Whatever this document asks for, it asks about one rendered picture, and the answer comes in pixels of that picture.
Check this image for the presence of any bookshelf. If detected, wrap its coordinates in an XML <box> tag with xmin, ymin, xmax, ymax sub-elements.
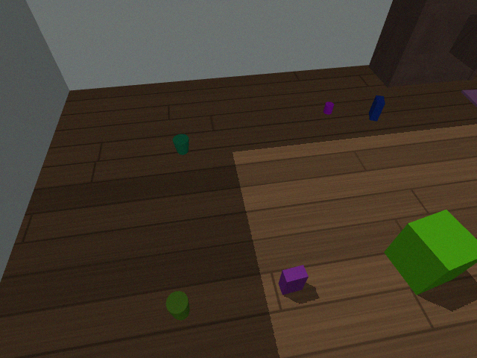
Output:
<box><xmin>368</xmin><ymin>0</ymin><xmax>477</xmax><ymax>88</ymax></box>

